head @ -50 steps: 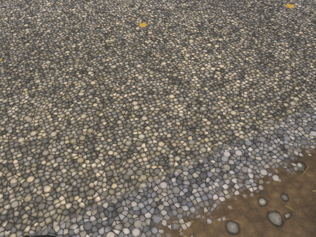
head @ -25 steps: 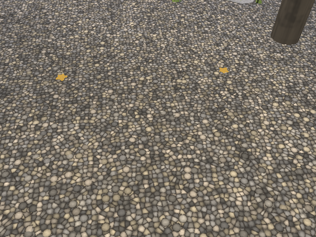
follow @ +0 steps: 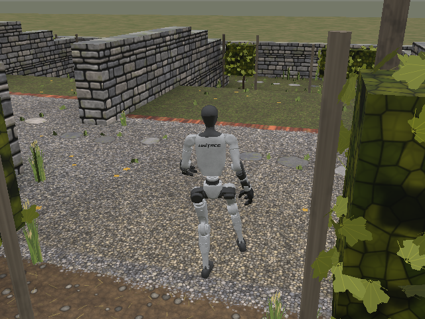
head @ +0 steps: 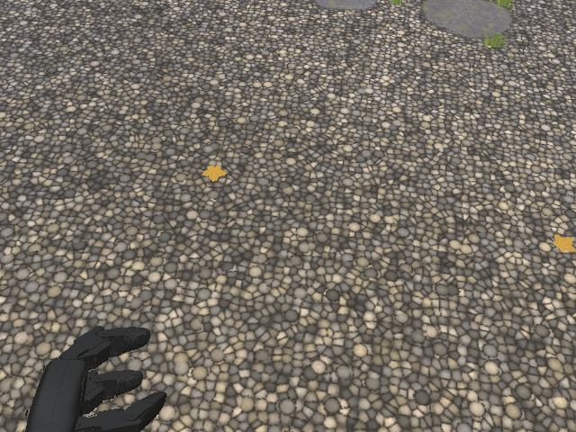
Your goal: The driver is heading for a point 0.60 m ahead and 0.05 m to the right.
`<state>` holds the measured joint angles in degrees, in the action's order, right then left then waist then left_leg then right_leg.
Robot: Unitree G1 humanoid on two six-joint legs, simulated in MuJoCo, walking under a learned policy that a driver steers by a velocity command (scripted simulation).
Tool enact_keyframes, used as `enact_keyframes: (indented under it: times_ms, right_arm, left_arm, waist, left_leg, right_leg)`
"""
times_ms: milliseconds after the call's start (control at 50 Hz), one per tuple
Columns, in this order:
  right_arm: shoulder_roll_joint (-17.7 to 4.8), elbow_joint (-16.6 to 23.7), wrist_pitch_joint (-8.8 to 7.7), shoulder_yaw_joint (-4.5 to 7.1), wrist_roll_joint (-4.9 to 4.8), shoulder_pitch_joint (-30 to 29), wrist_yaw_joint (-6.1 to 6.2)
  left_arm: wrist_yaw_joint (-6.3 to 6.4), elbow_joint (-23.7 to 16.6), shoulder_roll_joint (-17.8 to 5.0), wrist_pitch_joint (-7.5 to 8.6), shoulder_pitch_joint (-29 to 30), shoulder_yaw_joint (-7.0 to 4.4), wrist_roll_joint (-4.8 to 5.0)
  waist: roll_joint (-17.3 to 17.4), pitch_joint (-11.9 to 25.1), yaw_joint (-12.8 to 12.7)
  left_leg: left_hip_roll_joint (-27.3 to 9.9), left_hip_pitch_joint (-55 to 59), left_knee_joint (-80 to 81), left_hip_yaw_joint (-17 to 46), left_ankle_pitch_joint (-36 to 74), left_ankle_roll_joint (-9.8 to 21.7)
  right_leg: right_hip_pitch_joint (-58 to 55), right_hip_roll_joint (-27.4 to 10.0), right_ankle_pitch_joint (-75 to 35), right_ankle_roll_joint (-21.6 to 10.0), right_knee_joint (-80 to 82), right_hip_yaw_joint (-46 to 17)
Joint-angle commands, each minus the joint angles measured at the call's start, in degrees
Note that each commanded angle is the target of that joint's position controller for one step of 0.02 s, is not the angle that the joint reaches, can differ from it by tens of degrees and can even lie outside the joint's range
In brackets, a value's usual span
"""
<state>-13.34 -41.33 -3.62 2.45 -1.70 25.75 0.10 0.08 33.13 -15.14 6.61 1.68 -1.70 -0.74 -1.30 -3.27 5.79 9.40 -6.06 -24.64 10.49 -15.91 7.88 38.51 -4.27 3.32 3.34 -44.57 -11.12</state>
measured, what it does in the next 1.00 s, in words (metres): walks ahead: right foot, then left foot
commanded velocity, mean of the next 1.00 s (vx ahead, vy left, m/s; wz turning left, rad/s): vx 0.65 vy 0.00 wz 0.21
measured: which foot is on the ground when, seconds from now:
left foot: down 0.00-0.16, up 0.18-0.60, down 0.62-1.00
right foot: up 0.00-0.14, down 0.16-0.64, up 0.66-0.94, down 0.96-1.00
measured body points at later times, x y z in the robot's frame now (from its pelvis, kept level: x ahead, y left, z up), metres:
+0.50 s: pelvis +0.41 -0.04 +0.00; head +0.43 -0.03 +0.44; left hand +0.25 +0.18 -0.13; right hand +0.72 -0.16 -0.04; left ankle +0.58 +0.16 -0.68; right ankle +0.33 -0.18 -0.74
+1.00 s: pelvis +0.65 +0.04 -0.01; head +0.66 +0.03 +0.44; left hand +0.75 +0.32 -0.11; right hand +0.79 -0.20 -0.14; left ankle +0.68 +0.16 -0.74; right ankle +0.74 -0.08 -0.74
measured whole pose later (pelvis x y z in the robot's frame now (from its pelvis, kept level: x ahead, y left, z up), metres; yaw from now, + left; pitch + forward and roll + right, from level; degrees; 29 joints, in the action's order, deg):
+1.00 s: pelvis +0.65 +0.04 -0.01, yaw +10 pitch -1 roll +3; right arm -14.3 -49.1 -2.5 1.3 1.4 12.5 -1.3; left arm 1.3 44.8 -15.3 -0.8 -8.9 -1.0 -1.7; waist -1.1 -0.8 1.8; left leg 3.0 -17.1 -28.3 -2.2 -10.8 1.2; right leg 20.9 -3.0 11.9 1.2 -32.6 -3.5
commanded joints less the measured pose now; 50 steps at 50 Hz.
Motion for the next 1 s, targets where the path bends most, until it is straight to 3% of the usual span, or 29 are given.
enact_keyframes:
  times_ms: [20, 100, 140, 160, 180, 200, 220, 240, 260, 300, 340, 420, 480, 520, 560, 600, 620, 640, 660, 680, 700, 720, 740, 780, 820, 900, 960, 980, 1000]
  right_arm:
    - [-11.0, 3.6, -0.36, 3.41, -0.57, -3.4, 0.97]
    - [-9.6, 1.8, 0.0, 3.68, -0.74, -3.2, 1.63]
    - [-9.4, 1.8, 0.57, 3.54, 0.89, -4.5, 1.02]
    - [-7.4, 3.3, 0.55, 2.31, 2.57, -7.1, 0.18]
    - [1.3, 3.7, 0.16, 0.17, 1.34, 4.3, -0.21]
    - [-1.6, 3.5, -0.32, -0.77, -2.92, 6.8, 0.23]
    - [-7.0, 3.7, -0.24, -0.06, -2.36, -1.8, 0.49]
    - [-8.7, 5.0, -0.56, 0.22, -0.77, -9.0, 0.26]
    - [-8.1, 6.5, -1.16, 0.15, 0.78, -14.7, 0.1]
    - [-6.1, 7.5, -1.31, 0.02, 0.36, -15.8, -0.58]
    - [-4.6, 7.5, -0.93, -0.54, -0.22, -14.9, -0.99]
    - [-4.1, 10.9, -2.19, -1.6, 1.76, -22.6, -1.61]
    - [-3.2, 13.0, -3.68, -2.23, 2.25, -31.3, -3.02]
    - [-3.1, 13.5, -4.35, -1.69, 1.92, -33.9, -3.68]
    - [-5.9, 13.3, -4.45, -0.25, 1.57, -32.0, -3.86]
    - [-8.8, 10.3, -4.17, 1.55, 1.99, -21.0, -3.21]
    - [-10.7, 8.0, -3.75, 2.19, 2.67, -11.4, -2.47]
    - [-15.8, 5.9, -3.24, 2.6, 4.69, -2.9, -1.72]
    - [-14.3, 5.0, -3.2, 1.86, 4.65, -1.0, -2.93]
    - [-11.1, 5.5, -2.25, 1.82, 3.28, -4.4, -3.13]
    - [-7.8, 5.4, -1.82, 0.8, 2.45, -10.1, -2.92]
    - [-5.4, 4.7, -1.74, -0.06, 1.87, -14.4, -2.63]
    - [-4.9, 4.1, -1.99, -0.29, 2.48, -16.2, -2.46]
    - [-5.4, 2.6, -2.09, -0.1, 3.86, -19.4, -2.57]
    - [-6.7, 1.5, -2.03, 0.39, 4.09, -21.6, -2.3]
    - [-8.0, -1.2, -0.64, 0.71, 3.18, -20.8, -1.44]
    - [-5.3, -2.9, 0.11, -0.55, 2.73, -19.9, -1.37]
    - [-4.0, -4.0, 0.43, -1.1, 3.17, -16.9, -1.28]
    - [-4.3, -5.0, 0.66, -0.78, 3.02, -10.1, -1.02]
  left_arm:
    - [-0.52, -5.4, -3.0, 1.0, 7.4, -1.36, 1.14]
    - [-0.9, -4.8, -7.5, 2.04, 4.9, -3.49, 3.1]
    - [-0.63, -1.5, -11.1, 2.41, -8.3, -5.72, 3.16]
    - [-0.25, 0.7, -11.9, 1.92, -21.2, -5.95, 2.88]
    - [-0.49, 3.0, -16.0, 1.72, -28.6, -6.15, 0.69]
    - [-1.95, 4.2, -14.5, 1.91, -28.7, -5.95, 0.35]
    - [-1.74, 3.3, -8.2, 1.28, -25.0, -4.79, 1.11]
    - [-1.35, 4.2, -7.2, 0.52, -23.4, -4.39, 0.75]
    - [-1.39, 5.2, -7.3, 0.26, -23.2, -4.2, 0.11]
    - [-1.65, 7.1, -4.2, 0.68, -21.8, -2.72, -0.33]
    - [-1.94, 8.7, -2.7, 0.8, -22.3, -1.96, 0.95]
    - [-1.03, 10.0, -6.5, 0.8, -24.6, -2.22, 1.71]
    - [0.04, 11.6, -7.8, 0.12, -28.0, -2.17, 2.3]
    - [0.25, 13.7, -8.4, -0.92, -32.1, -1.86, 2.31]
    - [0.23, 15.2, -9.1, -2.08, -34.1, -1.87, 2.27]
    - [0.46, 15.4, -10.5, -3.13, -32.0, -2.13, 1.78]
    - [0.66, 14.3, -10.6, -3.22, -30.2, -2.19, 1.27]
    - [0.81, 12.0, -3.7, -2.81, -33.2, -0.41, -1.25]
    - [0.05, 15.4, 0.6, -2.23, -45.6, 1.49, 1.2]
    - [-0.04, 16.6, -5.8, -2.58, -42.6, -0.16, 2.03]
    - [0.32, 14.0, -7.3, -2.99, -33.4, -0.71, 2.55]
    - [1.1, 12.6, -7.3, -3.42, -27.8, -0.8, 1.97]
    - [1.55, 12.0, -7.2, -4.05, -25.4, -1.13, 1.14]
    - [1.55, 12.6, -3.1, -5.58, -28.3, -0.44, 0.97]
    - [1.77, 12.5, -0.9, -6.04, -26.8, 0.3, 0.55]
    - [1.18, 12.4, -3.6, -7.08, -22.0, -0.34, 0.0]
    - [1.04, 10.9, -5.0, -7.5, -17.5, -0.68, -1.59]
    - [1.29, 9.5, -7.5, -7.4, -15.8, -0.91, -1.69]
    - [1.74, 8.4, -11.8, -7.38, -11.2, -1.62, -1.16]
  waist:
    - [5.0, -0.6, 0.0]
    - [9.3, 0.3, -1.6]
    - [10.2, 7.5, -8.7]
    - [9.6, 16.6, -15.3]
    - [-14.5, 25.2, -9.8]
    - [-27.5, 24.2, -9.4]
    - [-15.3, 13.9, -12.1]
    - [-5.3, 8.1, -12.4]
    - [0.8, 4.3, -12.2]
    - [-1.8, 1.7, -8.4]
    - [-3.4, 0.6, -6.4]
    - [-0.3, -4.4, -6.6]
    - [1.2, -6.4, -9.9]
    - [-0.9, -4.3, -11.6]
    - [-5.5, -1.8, -10.2]
    - [-8.3, 5.5, -2.5]
    - [-7.6, 10.9, 2.4]
    - [9.2, 22.4, 1.4]
    - [20.9, 37.9, -1.8]
    - [11.9, 36.6, -1.3]
    - [8.6, 25.6, -2.1]
    - [3.0, 17.5, -3.7]
    - [3.1, 13.2, -5.0]
    - [5.6, 11.7, -9.3]
    - [6.0, 11.4, -10.1]
    - [6.5, 11.6, -9.3]
    - [5.1, 6.6, -9.4]
    - [0.6, 4.5, -8.1]
    - [-8.9, 3.5, -2.5]
  left_leg:
    - [-8.1, -16.4, 10.1, 11.9, -0.4, 5.2]
    - [-11.9, -3.4, 3.1, 16.0, 4.5, 3.4]
    - [-11.7, 2.0, -10.4, 13.2, 27.4, 1.3]
    - [-10.6, -6.2, -26.4, 10.5, 27.8, -0.2]
    - [-2.6, -25.7, -48.9, 5.6, -8.4, -3.3]
    - [-4.7, -38.8, -59.2, 1.8, -12.7, -4.3]
    - [-8.0, -42.4, -60.5, 0.2, -7.4, -3.8]
    - [-9.3, -41.2, -58.5, -1.5, -4.4, -3.6]
    - [-10.5, -39.6, -55.0, -2.1, -3.6, -3.2]
    - [-13.1, -35.8, -48.2, -1.2, -1.8, -2.5]
    - [-14.4, -36.3, -44.0, -1.9, -2.5, -2.5]
    - [-16.6, -40.8, -31.2, -4.7, 10.1, -5.5]
    - [-12.4, -28.0, -14.2, -10.0, 22.7, -7.2]
    - [-9.3, -21.6, -8.4, -11.6, 27.9, -7.3]
    - [-7.2, -18.4, -4.2, -11.7, 25.6, -6.0]
    - [-5.7, -6.2, -2.4, -12.5, 26.1, -3.2]
    - [-10.2, 7.2, -3.7, -9.6, 35.3, -1.5]
    - [-26.4, 27.6, -12.2, 5.3, 64.7, 3.9]
    - [-38.6, 39.2, -8.7, 27.8, 69.2, 15.2]
    - [-33.4, 31.5, -5.3, 23.1, 57.9, 12.8]
    - [-29.6, 22.0, -3.9, 13.5, 54.4, 10.4]
    - [-26.2, 11.7, -0.8, 8.7, 50.5, 8.7]
    - [-24.6, 2.8, 1.4, 5.9, 52.0, 7.9]
    - [-23.2, -8.8, 5.2, 1.4, 50.3, 7.7]
    - [-21.7, -14.7, 6.8, -3.0, 50.2, 7.2]
    - [-20.6, -18.2, 8.7, -4.3, 25.4, 5.0]
    - [-16.7, -22.7, 6.9, -3.9, -0.2, -0.5]
    - [-13.6, -22.7, 3.3, -5.4, -7.7, -3.9]
    - [-8.9, -19.3, 0.1, -9.1, -8.7, -6.3]
  right_leg:
    - [-16.0, 6.1, -9.6, 2.0, 11.7, 7.0]
    - [-16.2, 4.2, -8.0, 0.9, 17.3, 4.4]
    - [-27.5, 4.3, -3.7, -2.4, 16.9, 7.1]
    - [-45.5, 0.5, 2.9, -4.3, 11.2, 4.3]
    - [-65.4, -12.2, 23.4, -13.0, 17.2, -24.0]
    - [-66.4, -19.0, 46.2, -17.9, 28.6, -48.1]
    - [-58.8, -16.1, 48.1, -16.1, 30.6, -41.7]
    - [-51.0, -13.3, 37.8, -14.5, 30.3, -31.3]
    - [-44.3, -10.6, 28.5, -13.8, 30.3, -23.8]
    - [-36.9, -7.5, 21.1, -13.6, 31.8, -15.6]
    - [-34.3, -7.4, 18.8, -14.7, 33.6, -12.6]
    - [-29.7, -7.7, 11.9, -17.1, 38.4, -9.6]
    - [-24.4, -4.1, -3.2, -14.3, 40.2, 0.2]
    - [-28.3, -4.0, -12.0, -12.7, 38.4, 2.8]
    - [-35.8, -4.9, -23.5, -10.3, 31.7, 3.4]
    - [-38.0, -3.7, -37.9, -6.5, 17.0, 5.7]
    - [-30.8, -1.9, -34.5, -4.2, 4.5, 6.3]
    - [-15.5, 4.7, 4.7, -1.5, -20.0, 8.3]
    - [-5.7, 10.6, 35.5, -0.1, -38.6, -0.4]
    - [-6.4, 6.2, 32.8, -0.4, -39.5, -2.1]
    - [-3.2, 3.2, 29.9, -0.4, -34.9, 2.2]
    - [-2.8, 1.2, 27.4, 0.1, -29.6, 4.5]
    - [-6.1, 0.0, 25.4, 0.2, -25.6, 4.9]
    - [-15.9, -1.4, 23.1, 0.7, -16.7, 5.7]
    - [-22.1, -0.7, 19.1, 0.6, -5.7, 7.6]
    - [-30.3, 0.9, 2.6, -1.0, 4.9, 8.4]
    - [-34.2, 0.6, 1.5, -3.8, 13.5, 7.4]
    - [-33.1, -3.8, -1.9, -5.6, 20.3, 2.5]
    - [-27.4, -7.5, 2.7, -8.8, 22.4, -0.3]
